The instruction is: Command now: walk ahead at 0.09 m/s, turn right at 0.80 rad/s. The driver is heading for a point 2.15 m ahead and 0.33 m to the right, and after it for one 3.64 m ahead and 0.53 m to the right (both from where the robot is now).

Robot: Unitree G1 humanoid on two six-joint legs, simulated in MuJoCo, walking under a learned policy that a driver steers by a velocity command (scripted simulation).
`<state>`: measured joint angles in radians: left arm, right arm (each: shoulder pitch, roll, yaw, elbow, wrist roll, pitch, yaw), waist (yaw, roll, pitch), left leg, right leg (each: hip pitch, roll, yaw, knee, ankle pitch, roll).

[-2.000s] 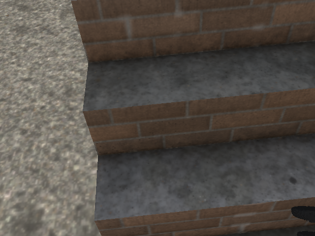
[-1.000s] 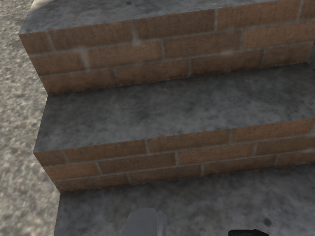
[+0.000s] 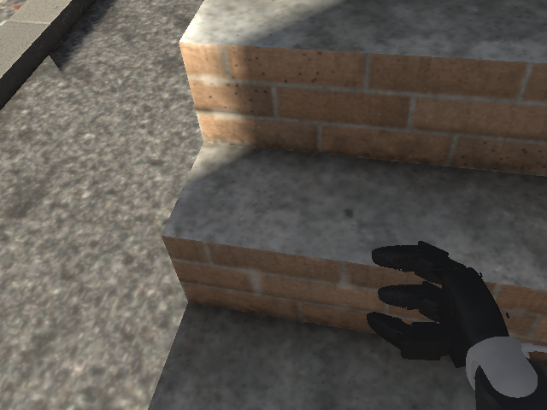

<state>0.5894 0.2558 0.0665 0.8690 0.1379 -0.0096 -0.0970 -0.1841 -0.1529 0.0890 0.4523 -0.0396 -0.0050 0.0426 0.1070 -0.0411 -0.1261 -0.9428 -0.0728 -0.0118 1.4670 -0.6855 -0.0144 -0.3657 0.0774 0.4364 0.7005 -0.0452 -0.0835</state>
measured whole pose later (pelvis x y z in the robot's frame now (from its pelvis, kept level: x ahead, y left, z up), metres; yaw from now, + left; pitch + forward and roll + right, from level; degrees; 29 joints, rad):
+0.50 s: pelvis -0.03 -0.01 -0.05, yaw -24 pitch +11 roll +3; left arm 0.73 0.14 -0.01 0.82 0.03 -0.07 0.00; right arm -0.06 -0.18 0.00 0.55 -0.04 -0.01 -0.01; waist 0.20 0.02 -0.15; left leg -1.16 -0.08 -0.06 2.04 -0.82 -0.03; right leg -0.29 0.15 0.58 0.43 -0.26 -0.03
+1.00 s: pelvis -0.06 +0.03 -0.05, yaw -28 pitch +1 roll +3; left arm -0.03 0.15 -0.04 0.43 -0.01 0.00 0.03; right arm 0.07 -0.09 0.04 0.53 0.09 0.03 -0.06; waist -0.02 0.07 0.04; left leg -1.15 -0.21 -0.12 2.14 -0.53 0.00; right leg -0.22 -0.01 -0.04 0.40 -0.25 -0.04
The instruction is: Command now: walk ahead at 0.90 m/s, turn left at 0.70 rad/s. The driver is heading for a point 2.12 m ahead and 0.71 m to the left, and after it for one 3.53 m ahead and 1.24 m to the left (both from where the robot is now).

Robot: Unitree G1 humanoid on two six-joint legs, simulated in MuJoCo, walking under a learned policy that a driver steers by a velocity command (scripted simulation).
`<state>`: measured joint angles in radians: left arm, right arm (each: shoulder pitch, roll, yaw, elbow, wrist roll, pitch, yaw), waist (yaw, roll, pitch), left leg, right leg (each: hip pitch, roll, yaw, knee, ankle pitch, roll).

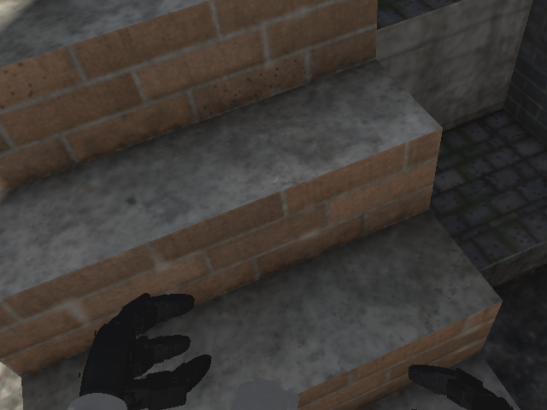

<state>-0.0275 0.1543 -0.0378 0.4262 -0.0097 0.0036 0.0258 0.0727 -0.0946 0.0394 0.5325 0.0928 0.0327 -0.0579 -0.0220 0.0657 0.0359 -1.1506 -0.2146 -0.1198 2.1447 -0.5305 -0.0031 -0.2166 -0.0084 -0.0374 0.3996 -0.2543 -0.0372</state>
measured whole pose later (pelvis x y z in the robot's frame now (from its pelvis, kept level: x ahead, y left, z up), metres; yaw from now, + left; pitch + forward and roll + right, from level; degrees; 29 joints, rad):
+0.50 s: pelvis +0.05 +0.13 +0.03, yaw +30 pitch +3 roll +4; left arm 0.38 0.28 0.04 0.92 -0.01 -0.11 0.00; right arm -0.02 -0.24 -0.02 0.50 -0.03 0.06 0.02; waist 0.00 -0.02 -0.01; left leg -1.03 -0.09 0.16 1.50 -0.58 0.21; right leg -0.03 -0.34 -0.37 0.39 -0.06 -0.01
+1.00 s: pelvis +0.16 +0.23 +0.21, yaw +27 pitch -3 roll -4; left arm 0.23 0.17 0.09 0.74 0.00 0.09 0.08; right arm 0.33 -0.18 -0.01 0.70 -0.04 -0.09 -0.01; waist -0.05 0.00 -0.03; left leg -0.09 0.02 0.12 0.44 -0.29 0.08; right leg -1.24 0.06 -0.13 2.17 -0.31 0.05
